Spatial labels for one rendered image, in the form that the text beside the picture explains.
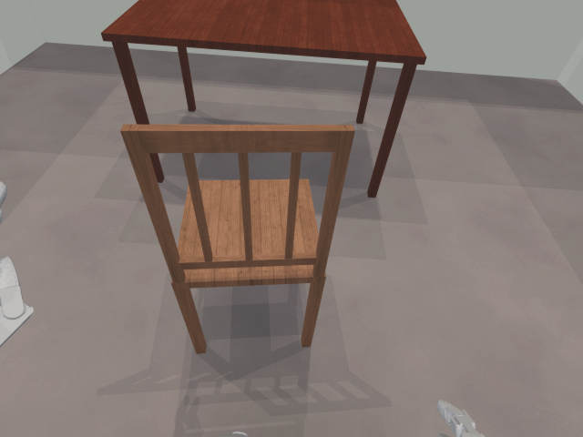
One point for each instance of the left robot hand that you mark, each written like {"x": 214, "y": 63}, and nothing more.
{"x": 13, "y": 312}

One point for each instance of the right robot hand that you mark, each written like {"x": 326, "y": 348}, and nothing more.
{"x": 461, "y": 423}

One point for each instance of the chair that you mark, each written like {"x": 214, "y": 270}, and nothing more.
{"x": 243, "y": 232}

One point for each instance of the table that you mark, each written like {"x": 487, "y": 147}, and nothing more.
{"x": 371, "y": 30}

